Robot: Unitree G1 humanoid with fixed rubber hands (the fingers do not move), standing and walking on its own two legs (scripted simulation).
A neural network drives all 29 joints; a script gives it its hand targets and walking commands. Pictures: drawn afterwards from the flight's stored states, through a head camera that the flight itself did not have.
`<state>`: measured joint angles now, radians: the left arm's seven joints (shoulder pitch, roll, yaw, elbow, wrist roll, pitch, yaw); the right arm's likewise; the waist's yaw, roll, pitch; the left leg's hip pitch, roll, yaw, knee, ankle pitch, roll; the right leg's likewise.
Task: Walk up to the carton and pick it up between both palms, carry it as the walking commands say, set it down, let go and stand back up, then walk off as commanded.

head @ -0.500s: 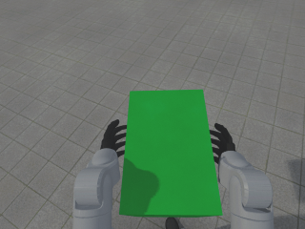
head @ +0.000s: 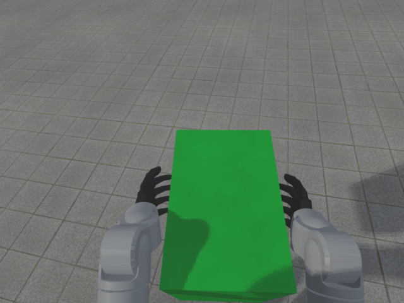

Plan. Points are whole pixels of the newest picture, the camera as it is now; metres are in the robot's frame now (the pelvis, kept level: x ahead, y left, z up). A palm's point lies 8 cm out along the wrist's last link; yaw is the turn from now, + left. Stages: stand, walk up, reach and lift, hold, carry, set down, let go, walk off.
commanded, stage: carry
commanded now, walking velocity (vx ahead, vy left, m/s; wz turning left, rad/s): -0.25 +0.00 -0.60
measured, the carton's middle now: (221, 222) +0.29 +0.00 +0.00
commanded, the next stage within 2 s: none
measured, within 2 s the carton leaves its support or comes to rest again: neither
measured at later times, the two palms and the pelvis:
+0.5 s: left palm (274, 291) +0.15 -0.07 +0.08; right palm out of the picture +0.08 -0.32 +0.06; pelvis -0.14 -0.12 +0.01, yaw -16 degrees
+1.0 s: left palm out of the picture +0.03 -0.25 +0.09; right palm out of the picture -0.12 -0.47 +0.09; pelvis -0.28 -0.21 -0.01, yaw -31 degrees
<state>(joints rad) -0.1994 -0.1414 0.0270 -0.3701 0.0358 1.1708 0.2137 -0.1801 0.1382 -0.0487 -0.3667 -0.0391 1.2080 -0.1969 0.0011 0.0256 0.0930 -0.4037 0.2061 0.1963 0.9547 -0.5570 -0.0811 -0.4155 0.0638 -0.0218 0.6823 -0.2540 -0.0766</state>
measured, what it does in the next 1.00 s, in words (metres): walks backwards, turning right: left foot, then right foot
